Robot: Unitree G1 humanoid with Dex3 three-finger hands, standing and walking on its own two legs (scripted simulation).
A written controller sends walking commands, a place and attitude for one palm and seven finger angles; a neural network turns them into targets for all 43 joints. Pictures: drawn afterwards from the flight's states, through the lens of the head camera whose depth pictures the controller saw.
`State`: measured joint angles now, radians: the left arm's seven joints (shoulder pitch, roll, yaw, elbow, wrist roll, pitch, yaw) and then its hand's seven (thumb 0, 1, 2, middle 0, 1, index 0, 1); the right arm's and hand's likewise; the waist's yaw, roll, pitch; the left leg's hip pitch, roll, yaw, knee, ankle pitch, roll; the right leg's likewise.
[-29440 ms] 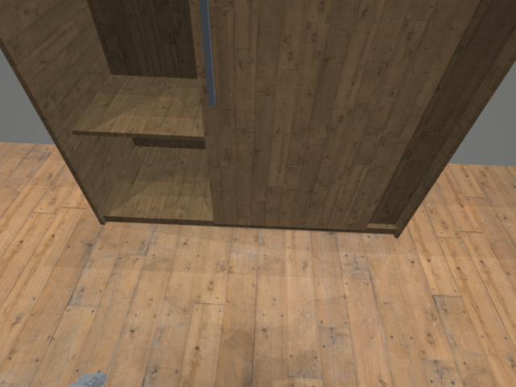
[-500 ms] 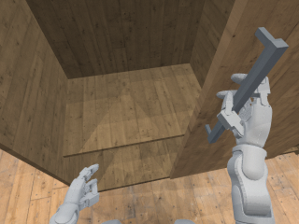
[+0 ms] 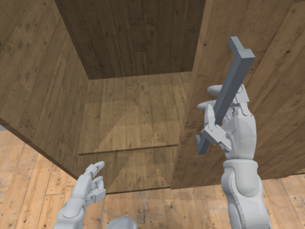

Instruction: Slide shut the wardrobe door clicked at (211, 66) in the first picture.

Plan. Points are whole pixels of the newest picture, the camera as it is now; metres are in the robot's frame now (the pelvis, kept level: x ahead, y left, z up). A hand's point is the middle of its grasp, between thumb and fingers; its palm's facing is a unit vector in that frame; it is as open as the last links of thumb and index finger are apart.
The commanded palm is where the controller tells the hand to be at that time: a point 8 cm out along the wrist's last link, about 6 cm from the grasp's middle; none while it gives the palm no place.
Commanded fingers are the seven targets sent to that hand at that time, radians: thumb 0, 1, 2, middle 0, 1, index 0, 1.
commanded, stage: step sideways, sliding the door along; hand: right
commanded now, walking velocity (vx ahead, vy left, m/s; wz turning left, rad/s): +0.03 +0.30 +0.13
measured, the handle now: (212, 112) +0.34 -0.13 +0.13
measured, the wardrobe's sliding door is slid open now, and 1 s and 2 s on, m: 0.41 0.32 0.20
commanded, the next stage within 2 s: none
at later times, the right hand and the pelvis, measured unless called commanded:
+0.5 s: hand (180, 128) +0.29 -0.05 +0.15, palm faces +0.10 +1.00 -0.02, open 5.9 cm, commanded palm +0.26 -0.04 +0.16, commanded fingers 0.00 -0.90 -0.90 0.45 1.40 0.45 1.40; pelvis -0.04 +0.06 -0.01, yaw +1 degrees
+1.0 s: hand (157, 130) +0.28 -0.01 +0.16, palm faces +0.14 +0.99 -0.02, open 5.9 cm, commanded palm +0.25 +0.01 +0.16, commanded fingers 0.00 -0.90 -0.90 0.45 1.40 0.45 1.40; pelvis -0.08 +0.12 +0.00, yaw +2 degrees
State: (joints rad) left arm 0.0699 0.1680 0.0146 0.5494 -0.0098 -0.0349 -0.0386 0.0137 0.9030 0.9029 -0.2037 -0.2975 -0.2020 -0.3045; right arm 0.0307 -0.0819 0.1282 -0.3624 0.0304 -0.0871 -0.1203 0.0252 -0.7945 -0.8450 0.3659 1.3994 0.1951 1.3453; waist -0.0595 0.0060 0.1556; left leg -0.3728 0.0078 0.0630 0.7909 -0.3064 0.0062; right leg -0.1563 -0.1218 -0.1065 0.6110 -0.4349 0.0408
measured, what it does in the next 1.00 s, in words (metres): steps to the left: left foot, then right foot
